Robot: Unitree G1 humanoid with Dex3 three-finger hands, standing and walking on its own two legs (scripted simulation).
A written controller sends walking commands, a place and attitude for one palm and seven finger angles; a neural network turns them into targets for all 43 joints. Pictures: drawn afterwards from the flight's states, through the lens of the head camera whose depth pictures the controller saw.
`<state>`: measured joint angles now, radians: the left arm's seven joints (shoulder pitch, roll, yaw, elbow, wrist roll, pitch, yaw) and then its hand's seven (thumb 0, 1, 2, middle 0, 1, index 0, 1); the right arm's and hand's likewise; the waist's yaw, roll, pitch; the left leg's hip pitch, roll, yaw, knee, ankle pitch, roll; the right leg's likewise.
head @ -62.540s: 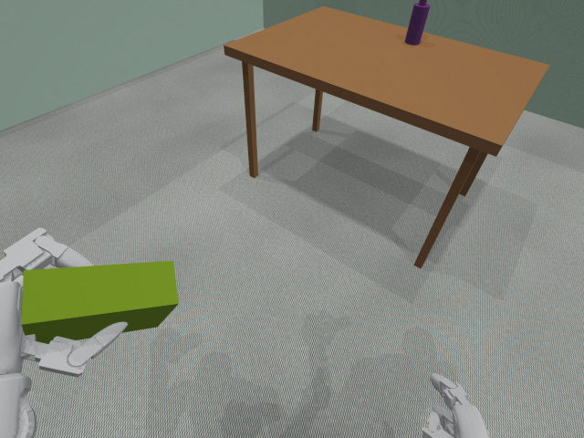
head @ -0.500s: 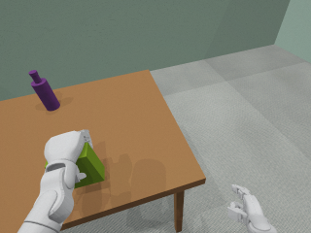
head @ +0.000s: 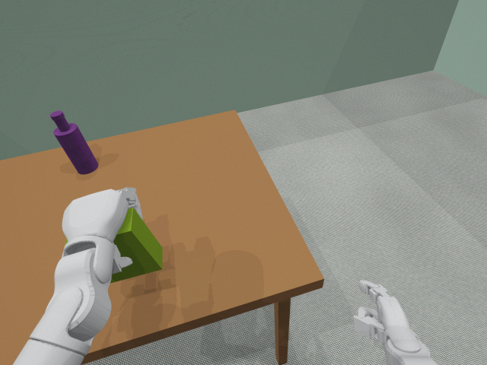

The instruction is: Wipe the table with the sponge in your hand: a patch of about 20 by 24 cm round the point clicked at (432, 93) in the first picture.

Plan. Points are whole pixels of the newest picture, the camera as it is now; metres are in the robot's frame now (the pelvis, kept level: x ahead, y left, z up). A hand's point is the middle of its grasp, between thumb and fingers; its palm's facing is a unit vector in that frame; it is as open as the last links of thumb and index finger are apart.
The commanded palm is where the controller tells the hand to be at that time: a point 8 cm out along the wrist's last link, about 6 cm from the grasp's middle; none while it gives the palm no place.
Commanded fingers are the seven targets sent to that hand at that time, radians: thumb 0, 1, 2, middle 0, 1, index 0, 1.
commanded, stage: lift the sponge slowly off the table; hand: left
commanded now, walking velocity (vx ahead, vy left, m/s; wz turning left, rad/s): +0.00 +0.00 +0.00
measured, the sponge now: (125, 254) +0.26 +0.26 +0.05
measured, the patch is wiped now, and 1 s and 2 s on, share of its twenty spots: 1.00 1.00 1.00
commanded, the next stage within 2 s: bring the sponge back beside the body in 0.10 s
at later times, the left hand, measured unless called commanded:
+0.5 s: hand (103, 240) +0.26 +0.27 +0.10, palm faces +0.05 -0.11 -0.99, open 9.2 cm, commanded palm +0.22 +0.27 +0.17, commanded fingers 0.00 0.10 1.30 -1.20 -1.60 -1.20 -1.60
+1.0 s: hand (88, 259) +0.22 +0.28 +0.11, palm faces +0.05 -0.12 -0.99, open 9.2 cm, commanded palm +0.18 +0.28 +0.17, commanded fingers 0.00 0.10 1.30 -1.20 -1.60 -1.20 -1.60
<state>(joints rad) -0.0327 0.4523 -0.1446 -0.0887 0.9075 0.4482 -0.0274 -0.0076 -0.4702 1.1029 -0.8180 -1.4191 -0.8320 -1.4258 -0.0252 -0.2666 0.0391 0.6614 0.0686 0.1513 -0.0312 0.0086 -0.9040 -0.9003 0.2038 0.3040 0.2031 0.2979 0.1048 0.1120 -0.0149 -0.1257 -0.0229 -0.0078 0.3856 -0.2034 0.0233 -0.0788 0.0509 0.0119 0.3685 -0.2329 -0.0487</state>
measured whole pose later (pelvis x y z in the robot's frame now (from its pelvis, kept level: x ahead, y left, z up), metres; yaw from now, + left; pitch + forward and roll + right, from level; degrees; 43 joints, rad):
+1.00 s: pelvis +0.00 +0.00 +0.00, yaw +0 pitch -4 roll +0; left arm 0.15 0.49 -0.08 -0.25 0.88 0.43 -0.05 -0.01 -0.47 1.10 -0.82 -1.42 -0.83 -1.43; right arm -0.03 -0.27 0.05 0.64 0.06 0.14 -0.03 0.01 -0.90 -0.90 0.20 0.30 0.20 0.30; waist 0.13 0.12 0.00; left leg -0.13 -0.03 -0.01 0.41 -0.21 0.03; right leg -0.08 0.05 0.01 0.38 -0.23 -0.04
